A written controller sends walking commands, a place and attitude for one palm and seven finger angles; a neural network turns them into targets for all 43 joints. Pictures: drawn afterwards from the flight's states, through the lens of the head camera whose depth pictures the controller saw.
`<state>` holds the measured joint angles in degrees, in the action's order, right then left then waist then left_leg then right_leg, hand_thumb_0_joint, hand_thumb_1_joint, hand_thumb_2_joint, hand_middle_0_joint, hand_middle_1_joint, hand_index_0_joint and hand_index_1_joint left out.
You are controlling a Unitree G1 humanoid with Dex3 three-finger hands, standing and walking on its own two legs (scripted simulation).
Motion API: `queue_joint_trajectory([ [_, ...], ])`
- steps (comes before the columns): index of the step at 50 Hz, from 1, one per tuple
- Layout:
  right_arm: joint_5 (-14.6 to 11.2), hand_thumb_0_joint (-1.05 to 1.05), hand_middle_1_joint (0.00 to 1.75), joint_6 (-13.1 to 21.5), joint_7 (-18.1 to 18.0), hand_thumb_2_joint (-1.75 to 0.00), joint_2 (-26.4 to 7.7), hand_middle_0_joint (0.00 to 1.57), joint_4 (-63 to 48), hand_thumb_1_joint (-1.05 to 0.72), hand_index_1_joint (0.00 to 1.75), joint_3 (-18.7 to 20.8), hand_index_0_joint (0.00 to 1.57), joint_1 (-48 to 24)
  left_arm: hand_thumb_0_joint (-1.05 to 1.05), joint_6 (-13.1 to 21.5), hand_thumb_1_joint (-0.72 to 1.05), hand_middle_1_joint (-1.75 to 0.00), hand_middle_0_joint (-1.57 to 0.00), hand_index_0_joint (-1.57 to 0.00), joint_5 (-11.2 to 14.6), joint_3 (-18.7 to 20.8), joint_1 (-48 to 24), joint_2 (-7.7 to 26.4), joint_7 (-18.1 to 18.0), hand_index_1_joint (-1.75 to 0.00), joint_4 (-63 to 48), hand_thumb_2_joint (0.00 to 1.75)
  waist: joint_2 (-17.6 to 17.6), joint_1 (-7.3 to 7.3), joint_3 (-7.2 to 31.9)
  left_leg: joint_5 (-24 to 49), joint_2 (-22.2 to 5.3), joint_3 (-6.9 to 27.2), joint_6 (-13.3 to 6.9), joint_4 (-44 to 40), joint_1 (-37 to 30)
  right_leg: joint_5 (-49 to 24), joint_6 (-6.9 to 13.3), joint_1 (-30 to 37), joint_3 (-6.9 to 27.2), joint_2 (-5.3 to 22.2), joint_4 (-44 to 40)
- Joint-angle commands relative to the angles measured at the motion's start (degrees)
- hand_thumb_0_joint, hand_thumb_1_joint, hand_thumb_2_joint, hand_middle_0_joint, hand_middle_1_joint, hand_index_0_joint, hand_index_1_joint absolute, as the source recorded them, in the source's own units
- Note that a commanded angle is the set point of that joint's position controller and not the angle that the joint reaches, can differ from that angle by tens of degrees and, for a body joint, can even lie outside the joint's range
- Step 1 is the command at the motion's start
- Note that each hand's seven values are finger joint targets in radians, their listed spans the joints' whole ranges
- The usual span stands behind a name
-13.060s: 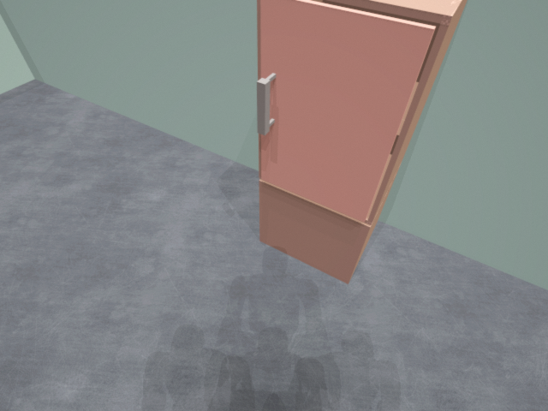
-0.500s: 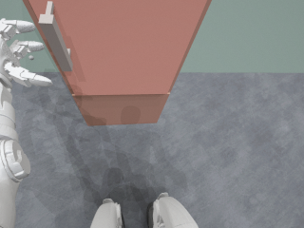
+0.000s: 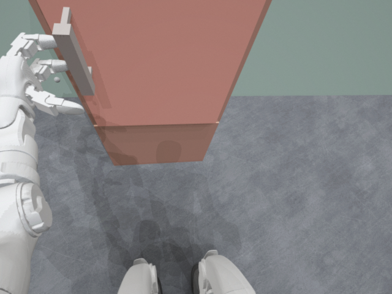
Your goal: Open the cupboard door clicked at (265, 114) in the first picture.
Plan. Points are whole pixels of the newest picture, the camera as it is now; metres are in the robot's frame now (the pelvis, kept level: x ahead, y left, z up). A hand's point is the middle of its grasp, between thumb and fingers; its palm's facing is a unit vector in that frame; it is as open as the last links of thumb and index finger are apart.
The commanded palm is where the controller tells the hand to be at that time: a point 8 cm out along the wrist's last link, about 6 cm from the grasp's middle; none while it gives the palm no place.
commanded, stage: slide the fingers in behind the handle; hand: left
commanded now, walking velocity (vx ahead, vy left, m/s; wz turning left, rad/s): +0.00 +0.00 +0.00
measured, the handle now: (78, 55) +0.58 +0.19 +0.06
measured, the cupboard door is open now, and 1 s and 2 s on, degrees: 0 0 1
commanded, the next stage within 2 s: close the thumb around the handle in 0.88 s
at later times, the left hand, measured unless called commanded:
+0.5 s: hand (82, 77) +0.52 +0.17 +0.06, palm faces +0.00 -1.00 -0.01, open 14.0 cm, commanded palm +0.50 +0.21 +0.07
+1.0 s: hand (82, 79) +0.51 +0.17 +0.07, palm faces +0.02 -1.00 -0.02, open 14.0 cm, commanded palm +0.49 +0.21 +0.07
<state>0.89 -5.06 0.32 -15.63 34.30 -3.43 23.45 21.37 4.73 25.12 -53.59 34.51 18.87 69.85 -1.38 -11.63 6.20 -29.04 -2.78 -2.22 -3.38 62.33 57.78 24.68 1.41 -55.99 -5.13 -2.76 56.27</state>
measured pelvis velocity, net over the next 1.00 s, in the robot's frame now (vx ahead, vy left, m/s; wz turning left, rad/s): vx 0.00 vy -0.02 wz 0.02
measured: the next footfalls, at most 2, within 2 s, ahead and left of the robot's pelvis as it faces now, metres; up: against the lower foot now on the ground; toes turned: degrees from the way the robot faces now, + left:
none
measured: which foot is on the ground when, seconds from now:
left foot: down 0.00-1.00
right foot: down 0.00-1.00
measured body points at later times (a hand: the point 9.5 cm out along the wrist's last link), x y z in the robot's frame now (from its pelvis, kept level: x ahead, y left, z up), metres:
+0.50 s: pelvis +0.00 +0.00 +0.00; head +0.15 +0.02 +0.43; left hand +0.52 +0.23 +0.06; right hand -0.01 -0.26 -0.11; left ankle +0.00 +0.08 -0.66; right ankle +0.01 -0.11 -0.66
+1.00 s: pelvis +0.00 -0.02 +0.00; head +0.14 +0.00 +0.43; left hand +0.51 +0.23 +0.07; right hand +0.00 -0.28 -0.11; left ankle +0.00 +0.08 -0.66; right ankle +0.01 -0.11 -0.66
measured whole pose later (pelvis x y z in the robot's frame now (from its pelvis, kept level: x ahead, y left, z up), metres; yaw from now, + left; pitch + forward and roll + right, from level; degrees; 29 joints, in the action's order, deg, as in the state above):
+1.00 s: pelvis +0.00 -0.02 +0.00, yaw +1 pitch +24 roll -3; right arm 0.9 -3.6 0.9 -15.6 35.6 -2.3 23.2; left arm 23.5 4.4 22.0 -53.4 28.8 13.1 69.0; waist -1.8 -10.5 6.5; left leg -28.4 -2.6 -1.9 -2.1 61.5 56.8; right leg 25.2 2.7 -55.8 -5.3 -2.7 57.2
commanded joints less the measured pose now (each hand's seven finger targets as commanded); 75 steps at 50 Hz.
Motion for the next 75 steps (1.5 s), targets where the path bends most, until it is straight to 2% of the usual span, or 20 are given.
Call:
queue_joint_trajectory([
  [1,0.34,0.00,0.30,0.45,-0.47,-0.90,-11.05,0.20,-1.13,-0.90,0.30,4.31,0.20,10.87,0.00,5.21,-0.50,-1.20,-0.30,-0.30,1.63,-0.05,-25.87,12.43,-0.73,-1.20,-14.88,0.30,-11.54,-0.08,29.75,31.28,0.30,7.27,2.38,-5.82,-27.08,-19.14,0.23,8.68,2.89,-1.20,-4.37],
  [3,0.25,0.00,0.30,0.33,-0.42,-0.90,-11.13,0.20,-0.88,-0.90,0.30,4.40,0.20,11.08,0.00,4.96,-0.50,-1.20,-0.30,-0.30,1.54,-0.34,-24.70,11.62,-1.16,-1.20,-13.04,0.30,-10.77,-0.14,28.96,32.39,0.09,7.82,2.63,-5.86,-27.80,-18.69,0.24,7.29,2.49,-1.24,-4.31],
  [4,0.25,0.00,0.30,0.37,-0.30,-0.90,-10.89,0.20,-0.68,-0.90,0.30,4.35,0.20,10.83,0.00,4.70,-0.50,-1.20,-0.30,-0.30,1.64,-2.81,-26.48,8.65,-1.23,-1.20,-13.55,0.30,-11.77,-1.10,27.83,32.09,-0.02,8.00,2.76,-6.02,-28.21,-17.94,0.14,5.82,2.31,-1.18,-4.44],
  [9,0.55,0.00,0.30,0.45,-0.11,-0.90,-10.70,0.20,-0.45,-0.90,0.30,4.52,0.20,11.10,0.00,4.38,-0.50,-1.20,-0.30,-0.30,0.88,-2.56,-27.89,8.15,-3.54,-1.20,-13.91,0.30,-11.80,-0.97,28.51,32.29,0.18,8.11,2.87,-5.87,-28.45,-17.94,0.12,5.65,2.23,-1.10,-4.34],
  [12,0.76,0.00,0.30,0.51,-0.03,-0.90,-10.85,0.20,-0.82,-0.90,0.30,4.40,0.20,11.51,0.00,5.07,-0.50,-1.20,-0.30,-0.30,0.49,-0.18,-26.08,10.49,-4.87,-1.20,-13.46,0.30,-9.13,-0.18,29.05,32.31,0.39,7.91,2.59,-5.89,-26.74,-19.19,0.33,8.14,2.32,-1.22,-3.94],
  [14,0.68,0.00,0.30,0.57,0.30,-0.90,-10.25,0.20,-0.83,-0.90,0.30,4.42,0.20,11.05,0.00,5.29,-0.50,-1.20,-0.30,-0.30,0.07,-3.08,-26.33,6.85,-5.13,-1.20,-13.90,0.30,-10.95,-0.37,29.23,33.13,0.37,7.91,2.90,-5.77,-27.80,-19.15,0.23,7.06,2.30,-1.10,-3.80],
  [21,0.58,0.00,0.30,0.49,0.50,-0.90,-10.31,0.20,-1.14,-0.90,0.30,4.63,0.20,11.11,0.00,4.80,-0.50,-1.20,-0.30,-0.30,-0.05,-1.79,-24.16,7.13,-6.78,-1.20,-12.29,0.30,-6.99,-0.06,27.47,29.47,0.83,6.73,2.20,-6.41,-23.84,-19.73,0.00,10.25,2.72,-1.09,-4.43],
  [24,0.83,0.00,0.30,0.83,0.64,-0.90,-9.98,0.20,-0.81,-0.90,0.30,4.71,0.20,11.34,0.00,5.80,-0.50,-1.20,-0.30,-0.30,-0.30,-2.85,-26.91,5.78,-7.45,-1.20,-14.68,0.30,-9.31,-0.11,29.44,30.77,0.79,7.12,2.43,-6.09,-26.09,-20.03,0.16,9.41,2.74,-1.03,-3.97],
  [30,0.86,0.00,0.30,0.98,0.64,-0.90,-10.06,0.20,-0.30,-0.90,0.30,4.78,0.20,11.38,0.00,6.49,-0.50,-1.20,-0.30,-0.30,-0.83,-2.76,-27.10,5.97,-8.33,-1.20,-13.37,0.30,-7.30,-0.50,28.67,29.33,0.99,6.70,2.14,-5.98,-24.19,-20.26,0.01,10.20,3.09,-0.83,-3.97],
  [34,0.71,0.00,0.30,1.04,0.51,-0.90,-9.82,0.20,-0.92,-0.90,0.30,4.69,0.20,11.13,0.00,6.58,-0.50,-1.20,-0.30,-0.30,-0.92,-0.91,-24.77,7.96,-8.24,-1.20,-13.59,0.30,-7.25,0.91,30.53,29.16,1.48,5.73,1.86,-5.82,-22.49,-22.63,0.02,13.83,3.85,-0.72,-3.83],
  [35,0.61,0.00,0.30,1.13,0.60,-0.90,-9.63,0.20,-1.05,-0.90,0.30,4.62,0.20,10.83,0.00,6.43,-0.50,-1.20,-0.30,-0.30,-0.67,-2.58,-24.93,5.97,-8.01,-1.20,-13.65,0.30,-7.38,0.07,29.18,28.55,1.46,5.60,1.78,-6.17,-22.41,-22.52,-0.10,13.37,3.76,-0.73,-4.22],
  [38,0.43,0.00,0.30,1.09,0.14,-0.90,-10.01,0.20,-1.28,-0.90,0.30,4.57,0.20,10.86,0.00,6.15,-0.50,-1.20,-0.30,-0.30,-0.34,0.92,-24.35,10.39,-7.75,-1.20,-13.23,0.30,-4.45,0.67,29.32,26.12,1.84,4.53,1.08,-5.91,-18.16,-23.98,-0.31,17.49,4.94,-0.65,-4.52],
  [49,0.00,0.00,0.30,2.04,-0.27,-0.90,-10.05,0.20,-0.21,-0.90,0.30,4.69,0.20,10.44,0.00,5.94,-0.50,-1.20,-0.30,-0.30,0.81,-2.83,-25.53,6.62,-5.26,-1.20,-12.00,0.30,-6.36,-0.47,27.63,23.85,1.70,4.90,1.18,-5.74,-19.39,-20.62,-0.24,13.91,4.93,-0.57,-5.13],
  [51,-0.01,0.00,0.30,2.19,-0.31,-0.90,-10.00,0.20,-0.11,-0.90,0.30,4.55,0.20,10.32,0.00,5.35,-0.39,-1.21,-0.31,-0.31,0.67,-4.15,-26.76,5.50,-5.36,-1.21,-11.16,0.35,-6.64,-1.14,25.35,22.40,1.78,4.94,1.09,-6.01,-18.22,-19.31,-0.26,13.01,4.91,-0.48,-5.43],
  [53,0.19,0.00,0.30,2.35,-0.42,-0.90,-10.31,0.20,-0.07,-0.90,0.30,4.62,0.20,10.62,0.00,5.79,-0.28,-1.22,-0.32,-0.32,0.38,-2.36,-27.87,8.09,-5.68,-1.22,-12.40,0.40,-7.79,-0.47,28.35,23.96,1.72,5.28,1.21,-5.48,-19.76,-19.91,-0.09,12.91,4.78,-0.40,-4.62],
  [56,0.29,0.00,0.30,2.54,-0.20,-0.90,-10.09,0.20,-0.15,-0.90,0.30,4.60,0.20,10.23,0.00,5.88,-0.11,-1.24,-0.33,-0.33,0.42,-3.92,-28.00,5.77,-5.98,-1.24,-12.63,0.47,-8.22,-0.90,28.45,24.25,1.64,5.51,1.35,-5.38,-20.92,-19.22,-0.14,11.59,4.52,-0.47,-4.64],
  [67,0.45,0.00,0.30,2.40,-0.01,-0.90,-10.18,0.20,-0.87,-0.90,0.30,4.73,0.20,11.10,0.00,6.18,0.51,-1.31,-0.37,-0.37,0.14,-1.02,-26.10,8.35,-6.95,-1.31,-13.84,0.73,-7.72,0.50,31.38,27.68,1.71,5.40,1.33,-5.28,-21.47,-22.89,0.08,14.38,4.53,-0.72,-3.94],
  [70,0.29,0.00,0.30,2.27,0.21,-0.90,-9.82,0.20,-0.38,-0.90,0.30,4.66,0.20,10.76,0.00,5.82,0.68,-1.33,-0.38,-0.38,0.25,-3.91,-26.22,4.86,-6.76,-1.33,-13.01,0.80,-6.83,-0.62,28.45,26.17,1.51,5.42,1.41,-5.78,-21.06,-21.43,-0.23,12.92,4.21,-0.74,-4.61],
  [72,0.34,0.00,0.30,2.18,-0.12,-0.90,-10.39,0.20,-0.44,-0.90,0.30,4.50,0.20,11.03,0.00,5.79,0.79,-1.34,-0.39,-0.39,0.20,-1.10,-25.93,8.55,-7.09,-1.34,-11.96,0.85,-5.79,-0.14,27.68,24.84,1.71,5.14,1.10,-5.80,-18.84,-21.17,-0.09,14.11,4.65,-0.72,-4.69],
  [75,0.38,0.00,0.30,2.33,0.03,-0.90,-10.09,0.20,-0.40,-0.90,0.30,4.66,0.20,11.18,0.00,5.98,0.90,-1.35,-0.40,-0.40,0.02,-1.34,-24.97,7.73,-6.97,-1.35,-12.30,0.90,-6.62,0.35,28.93,25.81,1.70,5.15,1.31,-5.82,-20.20,-21.50,-0.11,14.20,4.54,-0.69,-4.64],
])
